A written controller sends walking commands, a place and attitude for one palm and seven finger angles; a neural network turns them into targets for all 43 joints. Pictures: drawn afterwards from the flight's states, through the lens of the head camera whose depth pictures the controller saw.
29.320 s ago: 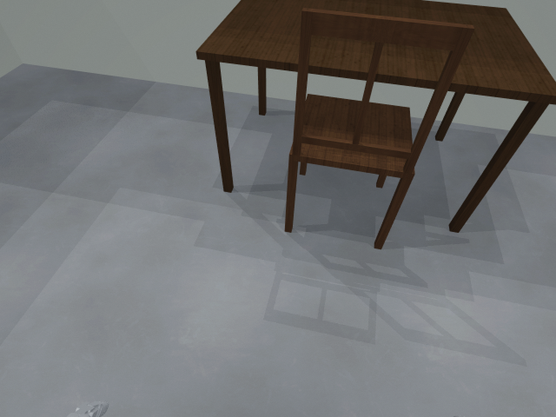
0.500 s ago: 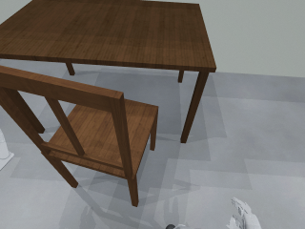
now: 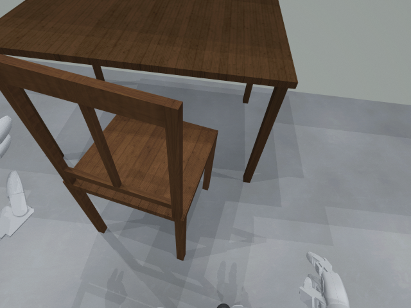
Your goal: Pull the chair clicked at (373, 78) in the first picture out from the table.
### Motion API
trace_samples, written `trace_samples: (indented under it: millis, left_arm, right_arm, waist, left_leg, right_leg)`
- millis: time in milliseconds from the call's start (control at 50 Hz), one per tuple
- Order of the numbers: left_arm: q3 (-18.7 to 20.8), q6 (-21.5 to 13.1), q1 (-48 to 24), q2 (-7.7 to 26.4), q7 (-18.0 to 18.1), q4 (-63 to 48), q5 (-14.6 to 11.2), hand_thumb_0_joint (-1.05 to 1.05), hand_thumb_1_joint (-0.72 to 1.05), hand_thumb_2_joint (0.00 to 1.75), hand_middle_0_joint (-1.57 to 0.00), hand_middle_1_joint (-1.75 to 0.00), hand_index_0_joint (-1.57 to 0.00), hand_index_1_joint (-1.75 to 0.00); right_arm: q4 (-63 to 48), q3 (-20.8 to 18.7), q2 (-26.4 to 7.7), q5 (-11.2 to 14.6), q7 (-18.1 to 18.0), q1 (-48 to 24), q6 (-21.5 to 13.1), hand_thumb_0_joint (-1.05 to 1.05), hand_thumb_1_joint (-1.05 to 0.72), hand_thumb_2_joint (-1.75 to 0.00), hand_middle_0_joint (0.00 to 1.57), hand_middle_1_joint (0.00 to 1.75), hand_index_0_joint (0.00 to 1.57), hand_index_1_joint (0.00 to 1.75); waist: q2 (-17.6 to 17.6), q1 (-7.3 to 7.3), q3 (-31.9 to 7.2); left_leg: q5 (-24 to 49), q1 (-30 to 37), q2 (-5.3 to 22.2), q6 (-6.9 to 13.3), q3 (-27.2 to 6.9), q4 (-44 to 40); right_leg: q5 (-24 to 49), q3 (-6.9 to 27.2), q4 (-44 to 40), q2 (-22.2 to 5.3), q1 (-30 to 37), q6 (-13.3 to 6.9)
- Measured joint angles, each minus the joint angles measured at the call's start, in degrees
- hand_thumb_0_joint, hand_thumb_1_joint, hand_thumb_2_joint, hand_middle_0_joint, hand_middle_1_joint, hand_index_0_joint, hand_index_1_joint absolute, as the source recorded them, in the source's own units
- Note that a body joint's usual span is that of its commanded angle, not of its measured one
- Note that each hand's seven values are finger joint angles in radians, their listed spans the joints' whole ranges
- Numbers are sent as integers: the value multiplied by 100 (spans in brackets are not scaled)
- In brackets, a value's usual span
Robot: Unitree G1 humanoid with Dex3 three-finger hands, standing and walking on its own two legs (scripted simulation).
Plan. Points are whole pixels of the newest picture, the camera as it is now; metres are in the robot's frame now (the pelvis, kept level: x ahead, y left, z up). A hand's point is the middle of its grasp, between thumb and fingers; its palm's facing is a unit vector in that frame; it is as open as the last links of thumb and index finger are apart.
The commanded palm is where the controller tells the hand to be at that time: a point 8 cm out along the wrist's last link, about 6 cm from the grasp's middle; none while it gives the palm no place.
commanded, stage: step back with the hand held close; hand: left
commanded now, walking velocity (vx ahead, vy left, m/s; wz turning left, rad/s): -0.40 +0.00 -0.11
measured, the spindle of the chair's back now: (104, 151) +0.48 +0.28 -0.05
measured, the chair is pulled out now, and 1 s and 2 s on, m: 0.25 0.25 0.25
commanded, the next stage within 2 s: stop stepping back and stand still in 0.18 s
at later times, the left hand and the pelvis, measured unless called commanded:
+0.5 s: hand (24, 303) +0.11 +0.20 +0.17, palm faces +0.29 -0.81 -0.51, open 7.4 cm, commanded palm +0.06 +0.25 +0.19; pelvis -0.10 -0.04 +0.01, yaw -5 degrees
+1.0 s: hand out of the picture +0.08 +0.22 +0.17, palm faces +0.42 -0.81 -0.41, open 7.4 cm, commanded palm +0.03 +0.26 +0.19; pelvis -0.13 -0.04 +0.01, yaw -3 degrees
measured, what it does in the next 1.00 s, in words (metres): walks backwards: right foot, then left foot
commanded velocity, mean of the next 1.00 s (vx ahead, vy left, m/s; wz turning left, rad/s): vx -0.01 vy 0.03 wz -0.02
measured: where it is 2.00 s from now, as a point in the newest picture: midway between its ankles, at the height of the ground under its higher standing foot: outside the picture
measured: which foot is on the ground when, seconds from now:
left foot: down 0.00-0.32, up 0.34-0.52, down 0.54-1.00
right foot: down 0.00-0.00, up 0.02-0.28, down 0.30-1.00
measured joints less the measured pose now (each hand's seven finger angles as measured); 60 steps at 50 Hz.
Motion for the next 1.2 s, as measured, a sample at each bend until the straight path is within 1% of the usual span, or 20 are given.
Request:
trace_samples:
  millis: [20,40,80,120,180,220,280,320,340,380,420,440,480,540,580,640,700,800,980,1200]
  left_arm:
    - [33,0,82,45,-5,-17,9,1,89,90,-22,-30,-21,-30]
    - [79,2,134,75,-15,-10,38,1,89,90,-22,-30,-21,-30]
    - [179,21,143,123,-10,27,23,1,89,90,-22,-31,-21,-30]
    - [254,14,97,118,35,35,-59,1,89,90,-22,-31,-21,-30]
    - [235,-15,-3,-26,102,41,-127,1,89,90,-21,-30,-21,-30]
    - [142,8,-126,-131,108,73,-147,1,89,90,-21,-30,-21,-30]
    - [40,66,-344,-126,40,98,-183,1,89,90,-21,-30,-21,-30]
    - [-29,45,-458,-134,-63,142,-177,1,89,90,-21,-30,-20,-30]
    - [-76,42,-424,-115,-104,143,-177,1,89,90,-21,-30,-21,-30]
    - [-136,64,-166,-48,-131,84,-165,1,89,90,-21,-30,-21,-30]
    - [-105,105,184,-12,-99,68,-136,1,89,90,-21,-30,-21,-30]
    - [-70,123,327,3,-67,97,-117,1,89,90,-22,-30,-21,-30]
    - [-15,163,462,29,-4,229,-87,1,89,90,-22,-31,-21,-30]
    - [-28,209,311,34,42,456,-80,1,88,90,-22,-31,-21,-30]
    - [-12,227,132,12,40,609,-93,1,89,90,-22,-31,-21,-30]
    - [34,261,177,-58,40,618,-92,1,89,90,-22,-30,-21,-30]
    - [-8,218,216,-89,37,537,-67,1,89,90,-21,-30,-21,-30]
    - [-51,77,100,-180,47,605,11,1,89,90,-21,-30,-21,-30]
    - [-120,140,-262,-411,52,899,0,1,89,90,-21,-30,-21,-30]
    - [-87,173,2,-127,-24,560,-109,1,89,90,-21,-30,-21,-30]
  right_arm:
    - [-28,17,15,1,-24,0,19,1,-90,-90,20,30,20,30]
    - [-60,27,30,-19,-54,23,-13,1,-90,-90,20,30,20,30]
    - [-82,15,102,-73,-95,114,-177,1,-90,-90,20,30,20,30]
    - [-32,29,177,-84,-71,190,-359,1,-90,-90,20,30,20,30]
    - [96,116,236,-91,41,202,-546,1,-90,-90,20,30,20,30]
    - [164,197,257,-119,87,135,-611,1,-90,-90,20,30,20,30]
    - [151,302,294,-119,115,-25,-620,1,-90,-90,20,30,20,30]
    - [115,319,249,-101,129,-161,-554,1,-90,-90,20,30,20,30]
    - [85,304,234,-61,143,-160,-493,1,-90,-90,20,30,21,30]
    - [55,269,219,33,148,-30,-384,1,-90,-90,20,30,21,30]
    - [49,254,167,56,106,161,-276,1,-90,-90,20,30,21,30]
    - [39,252,122,61,63,266,-240,1,-90,-90,20,30,21,30]
    - [21,219,-19,72,-23,481,-239,1,-90,-90,20,30,20,30]
    - [59,69,-314,111,-106,748,-354,2,-90,-90,20,30,20,30]
    - [196,0,-350,145,-118,755,-355,2,-90,-90,20,30,20,30]
    - [157,16,-390,148,-102,771,-399,2,-91,-90,20,30,20,30]
    - [114,45,-342,137,-80,772,-499,2,-91,-90,20,30,20,30]
    - [129,149,-160,86,-64,743,-556,2,-90,-90,20,30,20,30]
    - [212,344,59,37,7,597,-543,2,-90,-90,20,30,20,30]
    - [2,296,-4,92,24,361,-454,2,-90,-90,20,30,20,30]
  waist:
    - [-50,25,9]
    - [-25,36,6]
    - [85,51,-29]
    - [141,145,-73]
    - [169,312,-129]
    - [189,360,-125]
    - [172,379,-26]
    - [379,336,145]
    - [439,288,181]
    - [302,246,78]
    - [123,168,-100]
    - [68,117,-182]
    - [59,20,-322]
    - [286,-99,-394]
    - [141,-70,-262]
    - [66,-65,-171]
    - [84,-61,-158]
    - [189,30,-282]
    - [317,135,-278]
    - [183,55,14]
  left_leg:
    - [130,23,-5,22,46,-75]
    - [146,17,33,34,43,-100]
    - [174,-16,147,30,-48,-180]
    - [297,-23,263,-3,-84,-334]
    - [510,-17,409,-59,9,-568]
    - [642,-62,476,-103,77,-662]
    - [804,-244,544,-200,167,-628]
    - [822,-381,729,-249,88,-502]
    - [448,-455,742,-253,38,-328]
    - [-271,-635,457,-223,-14,620]
    - [-582,-566,176,-177,90,1231]
    - [-605,-392,98,-151,175,1156]
    - [-452,121,26,-77,302,484]
    - [-237,868,116,70,265,-697]
    - [-174,982,16,89,270,-803]
    - [-85,1046,-23,86,311,-812]
    - [-85,1019,-9,88,282,-712]
    - [-186,907,53,100,237,-496]
    - [-261,915,129,32,197,-398]
    - [-192,1125,115,25,258,-711]
  right_leg:
    - [-185,40,104,-3,-54,25]
    - [-553,66,503,67,-142,57]
    - [-1214,101,1638,284,-266,52]
    - [-1691,26,2134,377,-128,43]
    - [-1975,-103,1691,297,409,46]
    - [-1934,-86,1119,237,797,44]
    - [-1352,-44,59,143,1347,38]
    - [-1098,-120,-236,313,1429,-67]
    - [-1061,-142,-239,369,1394,-121]
    - [-1029,-52,-190,280,1243,-188]
    - [-961,67,-245,144,1172,-211]
    - [-922,99,-287,93,1165,-208]
    - [-884,82,-317,48,1151,-183]
    - [-940,-171,-206,133,1111,-146]
    - [-918,-183,-187,28,1185,-128]
    - [-846,-145,-188,-14,1239,-103]
    - [-821,-176,-159,-2,1254,-102]
    - [-835,-215,-110,66,1225,-143]
    - [-839,-236,-167,148,1306,-180]
    - [-775,-170,-427,136,1474,-156]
